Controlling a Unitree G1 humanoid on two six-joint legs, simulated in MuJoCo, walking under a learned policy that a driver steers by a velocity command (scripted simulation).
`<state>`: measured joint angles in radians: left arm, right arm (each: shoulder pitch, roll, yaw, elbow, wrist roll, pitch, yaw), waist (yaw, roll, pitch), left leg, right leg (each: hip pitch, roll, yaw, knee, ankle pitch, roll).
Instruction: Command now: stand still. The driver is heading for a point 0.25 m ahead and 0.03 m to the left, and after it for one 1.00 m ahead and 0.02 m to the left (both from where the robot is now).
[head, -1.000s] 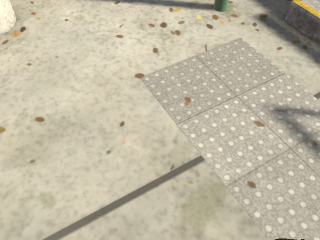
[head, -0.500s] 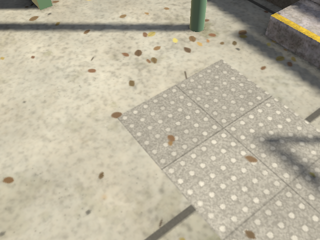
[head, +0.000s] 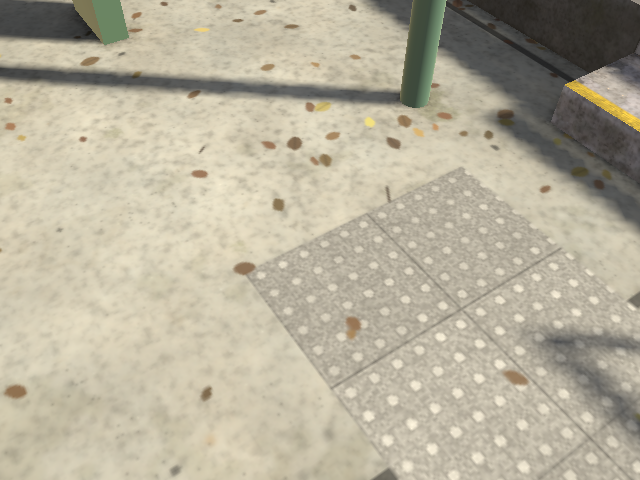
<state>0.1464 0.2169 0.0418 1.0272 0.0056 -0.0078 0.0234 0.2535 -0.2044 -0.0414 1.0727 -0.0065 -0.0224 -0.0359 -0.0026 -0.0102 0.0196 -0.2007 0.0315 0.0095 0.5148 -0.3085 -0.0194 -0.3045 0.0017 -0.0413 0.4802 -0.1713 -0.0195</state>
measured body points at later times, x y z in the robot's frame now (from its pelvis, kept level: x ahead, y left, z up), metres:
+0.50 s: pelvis +0.02 +0.01 +0.00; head +0.03 +0.01 +0.45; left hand +0.10 +0.26 -0.15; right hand +0.04 -0.24 -0.15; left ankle -0.02 +0.13 -0.74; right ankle +0.05 -0.11 -0.74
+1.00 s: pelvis +0.12 -0.03 +0.01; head +0.12 -0.04 +0.45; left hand +0.08 +0.22 -0.14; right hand +0.18 -0.29 -0.14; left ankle +0.08 +0.11 -0.64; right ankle +0.06 -0.11 -0.74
